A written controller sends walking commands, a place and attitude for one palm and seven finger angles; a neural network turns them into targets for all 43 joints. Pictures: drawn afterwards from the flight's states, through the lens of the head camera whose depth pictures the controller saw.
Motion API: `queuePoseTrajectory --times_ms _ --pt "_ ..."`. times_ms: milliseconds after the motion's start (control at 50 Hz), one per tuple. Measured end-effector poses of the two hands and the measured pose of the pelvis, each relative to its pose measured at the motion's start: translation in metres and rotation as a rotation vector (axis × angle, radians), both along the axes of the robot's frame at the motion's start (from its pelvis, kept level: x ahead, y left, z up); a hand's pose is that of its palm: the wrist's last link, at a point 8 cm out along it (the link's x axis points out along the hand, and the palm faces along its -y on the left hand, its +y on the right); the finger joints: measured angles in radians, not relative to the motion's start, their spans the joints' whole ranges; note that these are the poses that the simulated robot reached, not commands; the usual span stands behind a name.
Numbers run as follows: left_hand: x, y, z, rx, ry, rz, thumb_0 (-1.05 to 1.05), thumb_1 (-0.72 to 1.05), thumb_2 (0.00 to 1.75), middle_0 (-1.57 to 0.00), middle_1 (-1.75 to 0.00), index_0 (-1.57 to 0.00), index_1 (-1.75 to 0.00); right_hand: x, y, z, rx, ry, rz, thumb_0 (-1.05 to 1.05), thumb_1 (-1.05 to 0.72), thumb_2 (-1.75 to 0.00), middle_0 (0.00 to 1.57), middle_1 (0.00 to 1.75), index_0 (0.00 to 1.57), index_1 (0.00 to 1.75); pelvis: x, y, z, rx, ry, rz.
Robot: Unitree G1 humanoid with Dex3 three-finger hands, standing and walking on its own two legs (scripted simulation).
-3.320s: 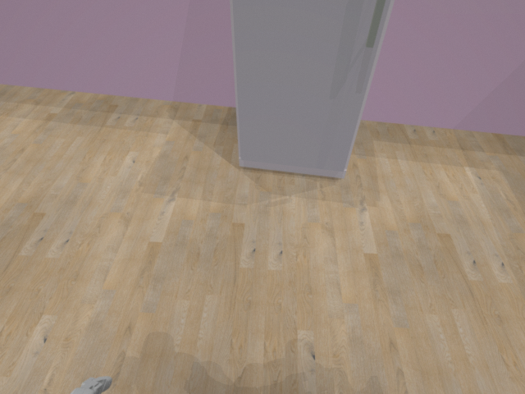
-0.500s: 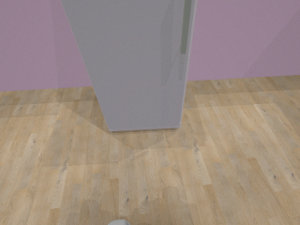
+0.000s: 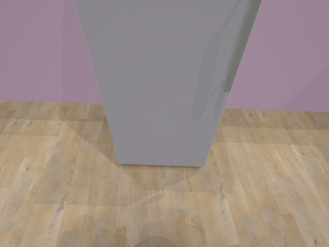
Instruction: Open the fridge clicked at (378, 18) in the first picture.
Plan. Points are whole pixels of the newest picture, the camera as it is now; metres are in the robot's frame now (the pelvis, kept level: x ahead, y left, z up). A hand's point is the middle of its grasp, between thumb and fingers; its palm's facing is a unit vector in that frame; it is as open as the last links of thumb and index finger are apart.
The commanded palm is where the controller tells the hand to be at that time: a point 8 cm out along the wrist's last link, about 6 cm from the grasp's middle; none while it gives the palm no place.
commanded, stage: take the last steps up to it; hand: right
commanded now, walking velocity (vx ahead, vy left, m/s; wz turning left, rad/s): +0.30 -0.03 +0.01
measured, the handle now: (239, 41) +0.70 -0.18 +0.18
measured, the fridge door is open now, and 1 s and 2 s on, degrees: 0 0 0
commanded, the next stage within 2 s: come to a stop and stand still in 0.38 s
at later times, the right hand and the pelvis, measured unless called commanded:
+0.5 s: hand (242, 228) +0.23 -0.21 -0.17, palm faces -0.02 +0.98 -0.19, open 7.3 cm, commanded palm none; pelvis +0.16 -0.03 +0.00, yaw +2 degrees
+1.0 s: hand (249, 228) +0.24 -0.24 -0.18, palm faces +0.06 +0.98 -0.21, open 7.3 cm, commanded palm none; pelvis +0.17 -0.05 -0.01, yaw +1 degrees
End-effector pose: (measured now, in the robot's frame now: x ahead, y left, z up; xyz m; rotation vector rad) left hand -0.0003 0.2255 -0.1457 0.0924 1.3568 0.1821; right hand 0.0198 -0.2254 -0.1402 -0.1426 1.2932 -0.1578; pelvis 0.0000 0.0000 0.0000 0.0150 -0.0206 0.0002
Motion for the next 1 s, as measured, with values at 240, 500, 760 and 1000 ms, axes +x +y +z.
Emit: queuePoseTrajectory --times_ms 240,500,760,1000 --pt "0.148 -0.028 0.017 0.089 -0.19 -0.081 0.01 0.92 0.9 -0.19 -0.3 -0.19 -0.3 0.029 -0.029 -0.027 0.084 0.164 -0.056 0.0 -0.91 -0.9 0.2 0.3 0.21 0.3 0.088 -0.04 -0.009 0.007 -0.004 0.019" --pt "0.111 -0.054 0.005 -0.015 0.095 0.051 0.0 0.92 0.9 -0.2 -0.3 -0.2 -0.3 0.204 -0.039 0.004 0.0 -0.023 0.06 0.0 -0.91 -0.9 0.2 0.3 0.2 0.3 0.164 -0.034 0.004 -0.028 -0.002 0.041" --pt "0.163 -0.029 -0.017 -0.045 0.136 0.053 0.01 0.91 0.9 -0.2 -0.3 -0.2 -0.3 0.275 0.001 0.008 -0.028 -0.136 0.054 -0.01 -0.92 -0.9 0.2 0.3 0.21 0.3 0.196 -0.011 -0.006 -0.031 -0.011 0.006" --pt "0.219 -0.038 0.009 0.087 -0.135 -0.048 0.0 0.91 0.9 -0.19 -0.3 -0.19 -0.3 0.208 -0.065 -0.014 -0.016 -0.049 -0.01 0.0 -0.91 -0.9 0.2 0.3 0.21 0.3 0.167 -0.052 -0.01 -0.005 -0.018 0.014"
